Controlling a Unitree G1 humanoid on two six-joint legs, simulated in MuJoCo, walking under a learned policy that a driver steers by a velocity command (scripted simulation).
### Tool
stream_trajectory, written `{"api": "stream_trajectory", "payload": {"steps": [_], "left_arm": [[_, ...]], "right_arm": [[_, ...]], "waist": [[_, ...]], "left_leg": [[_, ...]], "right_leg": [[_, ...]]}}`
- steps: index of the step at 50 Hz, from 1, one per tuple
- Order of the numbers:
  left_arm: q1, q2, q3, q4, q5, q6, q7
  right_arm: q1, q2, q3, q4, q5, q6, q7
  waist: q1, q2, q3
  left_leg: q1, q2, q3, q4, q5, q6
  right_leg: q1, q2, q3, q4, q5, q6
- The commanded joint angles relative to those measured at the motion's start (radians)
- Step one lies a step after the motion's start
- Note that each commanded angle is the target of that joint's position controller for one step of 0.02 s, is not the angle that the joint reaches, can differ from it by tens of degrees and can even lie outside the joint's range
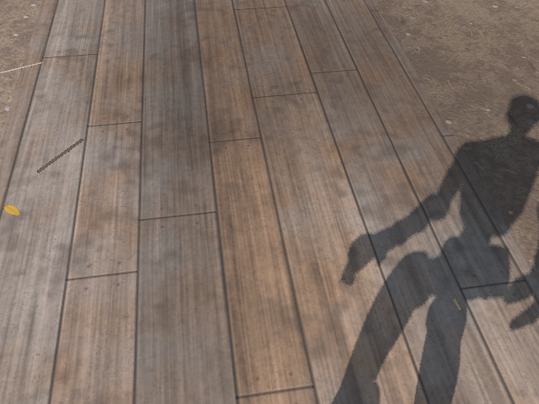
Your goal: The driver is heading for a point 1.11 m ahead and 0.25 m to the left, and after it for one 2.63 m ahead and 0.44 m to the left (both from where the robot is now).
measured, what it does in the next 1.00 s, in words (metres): walks ahead, turning left: right foot, then left foot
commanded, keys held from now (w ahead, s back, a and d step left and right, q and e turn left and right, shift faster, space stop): w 0.40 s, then w+q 0.60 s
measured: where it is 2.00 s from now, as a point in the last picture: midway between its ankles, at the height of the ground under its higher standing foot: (199, 252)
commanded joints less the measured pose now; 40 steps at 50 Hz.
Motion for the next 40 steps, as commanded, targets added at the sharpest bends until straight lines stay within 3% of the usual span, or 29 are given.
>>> {"api": "stream_trajectory", "payload": {"steps": [1,5,10,12,13,14,15,16,17,18,19,20,21,23,25,28,32,37,39,40], "left_arm": [[0.017,0.045,0.013,-0.043,0.010,-0.001,0.003],[-0.138,0.029,0.006,-0.084,-0.001,-0.011,-0.011],[-0.253,0.041,0.001,-0.136,-0.012,-0.022,-0.043],[-0.223,0.063,0.008,-0.140,-0.013,-0.031,-0.052],[-0.161,0.085,0.019,-0.127,-0.012,-0.034,-0.053],[-0.019,0.123,0.043,-0.083,-0.010,-0.036,-0.049],[0.190,0.200,0.069,-0.034,-0.002,-0.037,-0.041],[0.312,0.310,0.096,-0.008,0.013,-0.029,-0.039],[0.323,0.222,0.072,-0.004,0.011,-0.028,-0.042],[0.223,0.161,0.051,-0.020,0.004,-0.030,-0.041],[0.121,0.125,0.038,-0.044,0.002,-0.027,-0.041],[0.056,0.093,0.027,-0.055,0.006,-0.025,-0.046],[0.026,0.068,0.019,-0.054,0.013,-0.028,-0.050],[0.042,0.068,0.022,-0.028,0.019,-0.036,-0.053],[0.078,0.093,0.030,-0.002,0.026,-0.042,-0.044],[0.108,0.104,0.033,0.019,0.029,-0.039,-0.026],[0.118,0.118,0.032,0.027,0.022,-0.035,-0.007],[0.197,0.133,0.040,0.066,0.010,-0.007,0.004],[0.182,0.149,0.045,0.062,0.005,0.008,0.008],[0.162,0.164,0.049,0.053,0.004,0.014,0.011]], "right_arm": [[-0.033,-0.138,-0.022,-0.056,0.003,-0.014,-0.021],[0.047,-0.161,-0.026,-0.038,0.018,-0.002,-0.034],[0.114,-0.169,-0.033,-0.007,0.025,0.021,-0.037],[0.101,-0.183,-0.039,-0.007,0.026,0.031,-0.040],[0.078,-0.191,-0.041,-0.012,0.025,0.036,-0.040],[0.060,-0.177,-0.035,-0.019,0.020,0.041,-0.039],[0.048,-0.140,-0.018,-0.043,0.006,0.039,-0.038],[0.158,-0.017,0.019,-0.059,0.003,0.016,-0.028],[0.157,-0.068,0.010,-0.039,0.024,-0.014,-0.022],[0.055,-0.162,-0.015,-0.069,0.050,-0.028,-0.019],[-0.013,-0.168,-0.017,-0.087,0.049,-0.029,-0.023],[-0.047,-0.154,-0.022,-0.091,0.034,-0.022,-0.030],[-0.029,-0.134,-0.027,-0.086,0.029,-0.005,-0.035],[0.019,-0.083,-0.024,-0.068,0.033,0.027,-0.036],[-0.012,-0.082,-0.030,-0.083,0.035,0.040,-0.040],[-0.100,-0.084,-0.039,-0.119,0.030,0.041,-0.039],[-0.220,-0.066,-0.034,-0.163,0.023,0.036,-0.020],[-0.352,-0.046,-0.023,-0.243,0.024,0.037,0.011],[-0.366,-0.052,-0.026,-0.273,0.027,0.036,0.026],[-0.350,-0.063,-0.032,-0.282,0.028,0.037,0.031]], "waist": [[0.040,0.067,0.057],[-0.017,0.077,0.063],[-0.048,0.091,0.093],[-0.017,0.108,0.074],[0.024,0.120,0.039],[0.095,0.111,-0.044],[0.173,0.051,-0.196],[0.146,-0.206,-0.341],[0.156,-0.211,-0.401],[0.136,-0.143,-0.236],[0.104,-0.066,-0.150],[0.075,-0.010,-0.083],[0.040,-0.024,-0.052],[0.013,-0.037,-0.030],[0.013,-0.024,0.002],[0.029,-0.015,0.026],[0.062,-0.014,0.060],[0.108,0.005,0.108],[0.092,-0.006,0.104],[0.073,-0.024,0.080]], "left_leg": [[-0.085,0.284,-0.207,-0.189,0.085,0.167],[0.001,0.271,-0.163,-0.178,0.088,0.127],[0.165,0.335,-0.180,-0.101,0.086,0.115],[0.201,0.355,-0.190,-0.043,0.164,0.099],[0.198,0.344,-0.176,0.028,0.306,0.085],[0.171,0.293,-0.133,0.193,0.468,0.061],[0.004,0.233,-0.078,0.477,0.388,0.024],[-0.427,0.056,-0.023,0.882,-0.063,-0.056],[-0.565,0.046,-0.184,1.036,-0.418,-0.042],[-0.648,0.112,-0.187,1.084,-0.357,-0.020],[-0.621,0.171,-0.157,1.047,-0.255,-0.016],[-0.577,0.204,-0.140,0.980,-0.186,-0.021],[-0.514,0.232,-0.147,0.924,-0.139,-0.024],[-0.456,0.236,-0.140,0.893,-0.095,-0.033],[-0.506,0.229,-0.165,0.853,-0.030,-0.039],[-0.593,0.203,-0.206,0.711,0.108,-0.045],[-0.562,0.185,-0.141,0.494,0.261,-0.042],[-0.642,0.179,-0.079,0.378,0.181,-0.017],[-0.613,0.160,-0.034,0.356,0.086,0.005],[-0.546,0.131,0.004,0.352,0.035,0.021]], "right_leg": [[-0.026,-0.033,0.004,-0.155,0.166,0.022],[0.013,0.016,-0.038,-0.420,0.284,0.030],[0.004,0.043,-0.042,-0.560,0.180,0.008],[0.075,0.064,-0.054,-0.600,0.100,-0.020],[0.177,0.092,-0.078,-0.619,0.075,-0.038],[0.364,0.127,-0.104,-0.638,0.075,-0.065],[0.675,0.014,0.019,-0.607,0.099,-0.127],[1.079,-0.235,0.471,-0.674,-0.010,-0.289],[1.112,-0.277,0.700,-0.803,-0.091,-0.318],[0.979,-0.239,0.542,-0.809,-0.085,-0.253],[0.822,-0.197,0.391,-0.830,-0.004,-0.216],[0.685,-0.152,0.292,-0.869,0.066,-0.196],[0.600,-0.117,0.208,-0.907,0.097,-0.173],[0.522,-0.093,0.114,-0.954,0.166,-0.172],[0.515,-0.089,0.043,-0.974,0.247,-0.172],[0.561,-0.091,-0.031,-0.985,0.289,-0.155],[0.586,-0.083,-0.123,-1.014,0.255,-0.122],[0.782,-0.142,-0.176,-0.949,0.341,-0.110],[0.823,-0.157,-0.202,-0.881,0.493,-0.095],[0.824,-0.155,-0.222,-0.825,0.657,-0.084]]}}
Velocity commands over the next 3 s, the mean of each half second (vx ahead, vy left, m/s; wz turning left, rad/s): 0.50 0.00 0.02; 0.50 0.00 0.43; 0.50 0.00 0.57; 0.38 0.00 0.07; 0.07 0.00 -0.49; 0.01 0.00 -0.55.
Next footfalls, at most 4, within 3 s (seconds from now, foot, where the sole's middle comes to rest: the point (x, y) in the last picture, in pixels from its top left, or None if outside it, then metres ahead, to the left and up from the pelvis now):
0.30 right None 0.34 -0.17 -0.78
0.88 left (237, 365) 0.63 0.09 -0.78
1.36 right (264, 260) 0.96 0.01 -0.78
1.84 left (143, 251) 1.00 0.38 -0.78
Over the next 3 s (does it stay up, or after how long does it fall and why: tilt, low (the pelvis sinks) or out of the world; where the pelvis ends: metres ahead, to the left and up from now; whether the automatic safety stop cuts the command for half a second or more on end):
stays up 1.03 0.25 0.00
